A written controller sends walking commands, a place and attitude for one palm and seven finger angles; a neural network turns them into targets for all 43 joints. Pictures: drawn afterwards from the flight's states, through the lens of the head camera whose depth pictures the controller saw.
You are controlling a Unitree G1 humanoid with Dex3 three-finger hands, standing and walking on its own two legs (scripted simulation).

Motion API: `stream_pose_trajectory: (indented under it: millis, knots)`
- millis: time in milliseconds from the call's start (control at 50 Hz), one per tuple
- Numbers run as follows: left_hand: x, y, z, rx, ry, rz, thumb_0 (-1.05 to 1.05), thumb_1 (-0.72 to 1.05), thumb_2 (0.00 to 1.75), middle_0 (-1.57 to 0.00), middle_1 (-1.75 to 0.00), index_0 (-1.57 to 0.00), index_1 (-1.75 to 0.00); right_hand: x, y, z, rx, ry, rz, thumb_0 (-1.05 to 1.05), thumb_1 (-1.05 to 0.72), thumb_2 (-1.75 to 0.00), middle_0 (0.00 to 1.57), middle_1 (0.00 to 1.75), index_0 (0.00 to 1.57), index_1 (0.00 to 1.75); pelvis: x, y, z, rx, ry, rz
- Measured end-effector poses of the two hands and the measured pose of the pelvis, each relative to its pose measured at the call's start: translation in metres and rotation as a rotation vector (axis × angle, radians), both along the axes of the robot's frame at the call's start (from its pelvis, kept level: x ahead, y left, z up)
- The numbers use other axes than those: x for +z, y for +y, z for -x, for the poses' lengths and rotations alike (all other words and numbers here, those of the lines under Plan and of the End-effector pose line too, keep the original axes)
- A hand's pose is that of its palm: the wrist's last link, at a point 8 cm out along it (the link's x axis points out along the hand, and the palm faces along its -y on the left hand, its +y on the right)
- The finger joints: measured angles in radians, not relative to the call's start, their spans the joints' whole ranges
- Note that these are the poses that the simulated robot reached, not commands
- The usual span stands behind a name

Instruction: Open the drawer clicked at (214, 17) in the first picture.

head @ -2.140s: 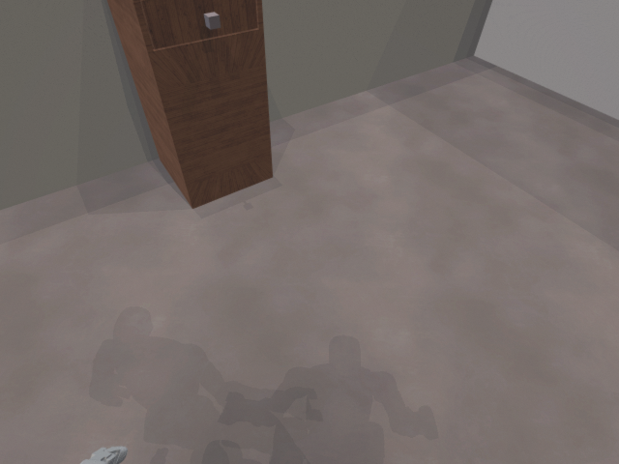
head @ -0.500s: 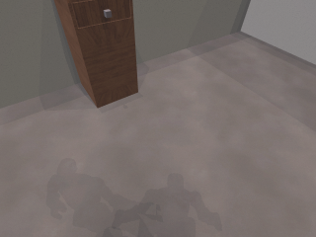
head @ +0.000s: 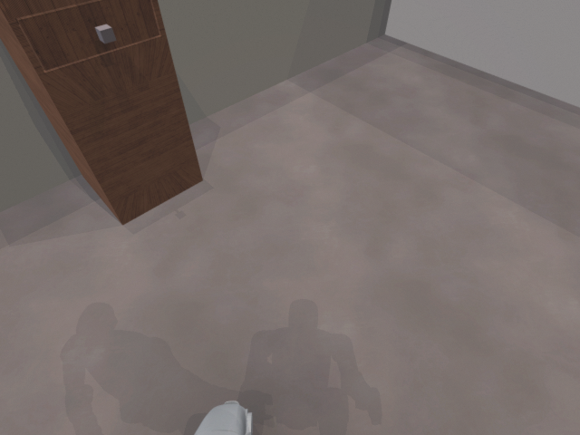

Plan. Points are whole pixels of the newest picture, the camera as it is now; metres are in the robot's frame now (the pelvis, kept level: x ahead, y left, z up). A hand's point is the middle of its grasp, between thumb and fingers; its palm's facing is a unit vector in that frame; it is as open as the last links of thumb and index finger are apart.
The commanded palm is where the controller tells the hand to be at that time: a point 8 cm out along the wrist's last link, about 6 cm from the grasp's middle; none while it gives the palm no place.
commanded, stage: walk to a spot facing it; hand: left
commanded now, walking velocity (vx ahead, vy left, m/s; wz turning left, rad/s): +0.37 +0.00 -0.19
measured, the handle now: (103, 32) +1.16 +0.68 +0.02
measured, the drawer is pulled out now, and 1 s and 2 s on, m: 0.00 0.00 0.00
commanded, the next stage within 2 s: turn to face it in 1.52 s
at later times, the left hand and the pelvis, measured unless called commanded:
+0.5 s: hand (181, 323) +0.33 +0.24 -0.16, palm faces -0.11 -0.98 -0.18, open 7.4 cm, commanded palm none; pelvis +0.22 +0.06 +0.00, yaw -9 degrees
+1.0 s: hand (237, 247) +0.52 +0.16 -0.17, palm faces -0.20 -0.96 -0.22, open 7.2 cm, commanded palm none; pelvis +0.44 -0.02 +0.00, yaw -14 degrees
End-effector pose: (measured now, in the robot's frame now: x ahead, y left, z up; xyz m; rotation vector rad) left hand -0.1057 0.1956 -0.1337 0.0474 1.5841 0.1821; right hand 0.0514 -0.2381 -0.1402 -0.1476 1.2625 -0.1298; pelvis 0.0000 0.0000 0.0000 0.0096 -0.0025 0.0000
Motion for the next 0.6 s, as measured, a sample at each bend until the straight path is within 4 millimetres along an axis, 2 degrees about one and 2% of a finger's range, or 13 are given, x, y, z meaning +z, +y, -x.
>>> stream_pose_trajectory:
  millis: [60,120,180,220,300,320,400,500,600]
  knots:
    - [-0.003,0.007,-0.016,0.004,0.039,0.01,0.01,0.91,0.89,-0.21,-0.3,-0.2,-0.3,0.001,0.016,-0.049,0.009,-0.059,-0.009,0.01,-0.91,-0.9,0.2,0.3,0.2,0.3,-0.003,0.01,-0.026,-0.012,0.005,0.011]
    - [-0.011,0.022,-0.042,0.012,0.059,0.013,0.01,0.91,0.89,-0.21,-0.3,-0.2,-0.3,-0.001,0.035,-0.099,0.029,-0.107,-0.011,0.01,-0.91,-0.9,0.2,0.3,0.2,0.3,-0.011,0.024,-0.056,-0.021,0.008,0.021]
    - [-0.03,0.045,-0.078,0.0,0.066,0.015,0.01,0.91,0.89,-0.21,-0.3,-0.2,-0.3,-0.008,0.053,-0.142,0.029,-0.167,0.009,0.01,-0.91,-0.9,0.2,0.3,0.2,0.3,-0.027,0.041,-0.092,-0.039,0.005,0.031]
    - [-0.038,0.063,-0.113,-0.024,0.047,0.009,0.01,0.91,0.89,-0.21,-0.3,-0.2,-0.3,-0.009,0.062,-0.154,0.009,-0.182,0.018,0.01,-0.91,-0.9,0.2,0.3,0.2,0.3,-0.029,0.049,-0.108,-0.057,-0.005,0.018]
    - [-0.033,0.091,-0.208,-0.107,-0.089,-0.019,0.01,0.91,0.89,-0.2,-0.3,-0.2,-0.29,-0.002,0.073,-0.148,-0.076,-0.134,0.019,0.0,-0.91,-0.9,0.2,0.3,0.2,0.3,-0.017,0.059,-0.14,-0.102,-0.02,0.006]
    - [-0.03,0.096,-0.234,-0.128,-0.131,-0.025,0.01,0.91,0.89,-0.2,-0.3,-0.2,-0.29,0.002,0.07,-0.144,-0.116,-0.127,0.035,-0.01,-0.93,-0.9,0.2,0.3,0.2,0.3,-0.013,0.061,-0.148,-0.11,-0.02,0.004]
    - [-0.015,0.105,-0.333,-0.191,-0.287,-0.042,0.01,0.92,0.9,-0.2,-0.3,-0.19,-0.29,0.007,0.065,-0.126,-0.176,-0.036,0.06,-0.02,-0.95,-0.9,0.2,0.3,0.2,0.3,-0.003,0.066,-0.179,-0.136,-0.011,-0.002]
    - [-0.001,0.093,-0.43,-0.263,-0.396,-0.033,0.0,0.92,0.9,-0.2,-0.3,-0.19,-0.29,0.004,0.072,-0.105,-0.249,0.103,0.036,-0.01,-0.94,-0.9,0.2,0.3,0.2,0.3,0.0,0.064,-0.221,-0.163,-0.004,-0.011]
    - [0.001,0.061,-0.51,-0.36,-0.418,-0.011,0.0,0.92,0.9,-0.2,-0.3,-0.19,-0.29,-0.001,0.085,-0.095,-0.334,0.224,-0.02,0.0,-0.92,-0.9,0.2,0.3,0.2,0.3,-0.003,0.05,-0.265,-0.198,-0.001,-0.013]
